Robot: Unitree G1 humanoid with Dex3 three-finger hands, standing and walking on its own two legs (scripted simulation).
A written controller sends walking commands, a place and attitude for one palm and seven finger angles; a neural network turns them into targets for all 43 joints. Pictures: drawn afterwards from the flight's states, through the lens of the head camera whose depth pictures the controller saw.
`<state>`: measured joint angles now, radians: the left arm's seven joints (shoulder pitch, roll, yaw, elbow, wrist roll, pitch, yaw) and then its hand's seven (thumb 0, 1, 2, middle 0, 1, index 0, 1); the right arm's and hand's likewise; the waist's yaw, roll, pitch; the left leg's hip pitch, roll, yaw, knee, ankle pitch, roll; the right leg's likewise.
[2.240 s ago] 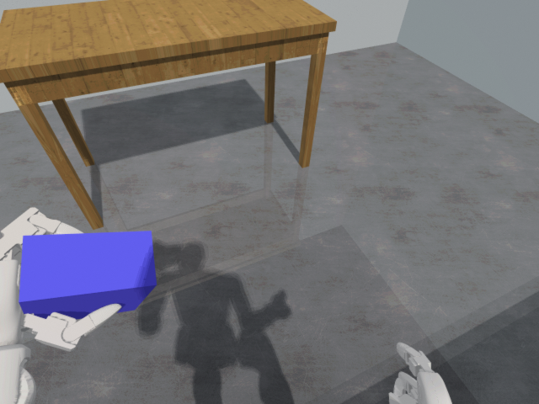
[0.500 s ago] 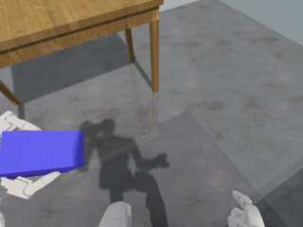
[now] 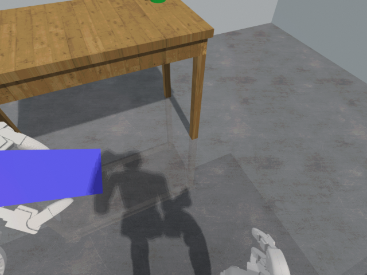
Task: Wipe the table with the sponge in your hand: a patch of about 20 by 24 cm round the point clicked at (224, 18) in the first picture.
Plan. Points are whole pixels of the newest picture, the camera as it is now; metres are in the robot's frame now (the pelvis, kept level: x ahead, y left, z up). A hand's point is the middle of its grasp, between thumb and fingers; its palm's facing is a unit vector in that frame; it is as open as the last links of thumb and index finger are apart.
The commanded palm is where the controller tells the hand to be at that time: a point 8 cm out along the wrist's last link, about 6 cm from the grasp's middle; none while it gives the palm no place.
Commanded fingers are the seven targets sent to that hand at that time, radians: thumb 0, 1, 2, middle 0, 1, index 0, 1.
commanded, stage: walk to a spot facing it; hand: left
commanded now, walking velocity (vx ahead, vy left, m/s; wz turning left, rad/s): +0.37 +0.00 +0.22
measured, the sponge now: (62, 177) +0.22 +0.20 +0.18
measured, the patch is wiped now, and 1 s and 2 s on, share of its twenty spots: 0.00 0.00 0.00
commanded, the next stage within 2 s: turn to face it in 0.70 s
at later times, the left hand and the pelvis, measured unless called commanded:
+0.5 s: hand (74, 120) +0.33 +0.23 +0.18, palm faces +0.50 -0.73 -0.48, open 10.3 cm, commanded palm +0.27 +0.27 +0.18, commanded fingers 0.00 0.10 1.30 -1.20 -1.60 -1.20 -1.60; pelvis +0.16 -0.03 -0.01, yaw +9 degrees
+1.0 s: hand (88, 106) +0.39 +0.23 +0.16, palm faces +0.72 -0.56 -0.41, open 10.3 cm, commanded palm +0.33 +0.24 +0.18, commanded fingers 0.00 0.10 1.30 -1.20 -1.60 -1.20 -1.60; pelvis +0.28 -0.08 -0.01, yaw +21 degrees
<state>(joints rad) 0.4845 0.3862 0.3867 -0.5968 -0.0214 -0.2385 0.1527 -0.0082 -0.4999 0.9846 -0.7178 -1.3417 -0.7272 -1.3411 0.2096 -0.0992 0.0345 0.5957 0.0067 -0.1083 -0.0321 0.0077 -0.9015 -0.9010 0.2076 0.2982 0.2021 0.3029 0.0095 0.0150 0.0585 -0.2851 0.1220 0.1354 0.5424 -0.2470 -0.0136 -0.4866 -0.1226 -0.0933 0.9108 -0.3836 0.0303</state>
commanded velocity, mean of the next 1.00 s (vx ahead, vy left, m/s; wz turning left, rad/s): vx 0.22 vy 0.00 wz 0.28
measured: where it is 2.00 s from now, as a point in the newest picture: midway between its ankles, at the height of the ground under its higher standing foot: (208, 262)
